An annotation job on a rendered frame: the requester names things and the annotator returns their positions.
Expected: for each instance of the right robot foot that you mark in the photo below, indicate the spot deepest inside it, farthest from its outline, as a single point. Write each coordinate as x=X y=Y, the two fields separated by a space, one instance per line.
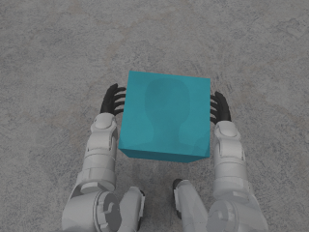
x=175 y=183

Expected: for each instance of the left robot upper arm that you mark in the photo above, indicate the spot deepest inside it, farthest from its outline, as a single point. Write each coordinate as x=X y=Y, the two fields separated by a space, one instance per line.
x=97 y=211

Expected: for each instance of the robot right forearm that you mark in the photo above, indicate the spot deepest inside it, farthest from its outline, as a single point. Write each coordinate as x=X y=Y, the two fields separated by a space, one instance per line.
x=230 y=167

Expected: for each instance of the robot right thigh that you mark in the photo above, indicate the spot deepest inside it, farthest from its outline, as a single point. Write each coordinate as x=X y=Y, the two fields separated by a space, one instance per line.
x=193 y=211

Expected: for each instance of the left robot hand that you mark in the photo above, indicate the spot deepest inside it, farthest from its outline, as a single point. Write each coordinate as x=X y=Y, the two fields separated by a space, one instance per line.
x=108 y=105

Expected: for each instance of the right robot hand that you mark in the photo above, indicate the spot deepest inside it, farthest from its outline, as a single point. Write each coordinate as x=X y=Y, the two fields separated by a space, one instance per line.
x=223 y=113

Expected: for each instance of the right robot upper arm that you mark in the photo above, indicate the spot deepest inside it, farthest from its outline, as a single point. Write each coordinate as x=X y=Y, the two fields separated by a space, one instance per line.
x=227 y=215

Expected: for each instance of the carton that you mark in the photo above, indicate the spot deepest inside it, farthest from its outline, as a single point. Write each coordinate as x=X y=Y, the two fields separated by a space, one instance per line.
x=166 y=117

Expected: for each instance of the robot left forearm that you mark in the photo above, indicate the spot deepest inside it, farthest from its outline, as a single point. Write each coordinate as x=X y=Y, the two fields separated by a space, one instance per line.
x=98 y=170

